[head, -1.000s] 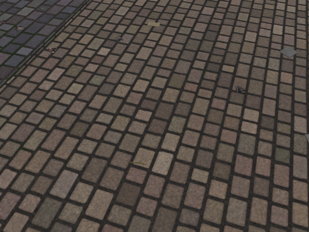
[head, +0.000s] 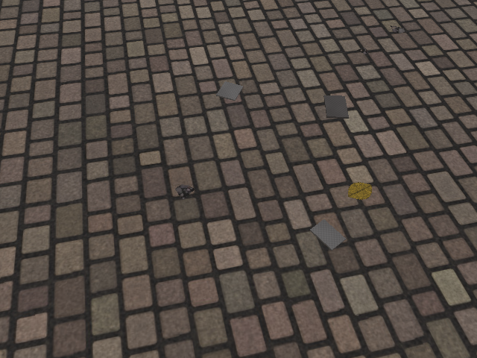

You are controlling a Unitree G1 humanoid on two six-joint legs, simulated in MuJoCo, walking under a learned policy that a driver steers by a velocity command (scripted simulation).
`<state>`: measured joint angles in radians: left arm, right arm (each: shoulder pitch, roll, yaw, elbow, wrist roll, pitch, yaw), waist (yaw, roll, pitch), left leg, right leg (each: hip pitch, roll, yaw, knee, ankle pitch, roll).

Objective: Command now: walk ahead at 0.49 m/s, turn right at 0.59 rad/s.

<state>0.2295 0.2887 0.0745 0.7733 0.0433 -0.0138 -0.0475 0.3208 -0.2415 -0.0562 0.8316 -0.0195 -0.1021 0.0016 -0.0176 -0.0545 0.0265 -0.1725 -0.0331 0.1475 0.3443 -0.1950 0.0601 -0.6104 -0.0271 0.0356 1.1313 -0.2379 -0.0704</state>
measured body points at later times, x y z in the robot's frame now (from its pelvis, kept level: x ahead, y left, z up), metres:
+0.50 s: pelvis +0.27 -0.07 +0.00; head +0.30 -0.08 +0.45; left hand +0.37 +0.18 -0.13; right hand +0.29 -0.33 -0.14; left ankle +0.29 +0.08 -0.66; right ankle +0.26 -0.12 -0.74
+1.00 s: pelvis +0.56 -0.05 +0.00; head +0.58 -0.05 +0.45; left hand +0.64 +0.19 -0.15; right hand +0.57 -0.32 -0.13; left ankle +0.60 +0.00 -0.74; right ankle +0.47 -0.18 -0.65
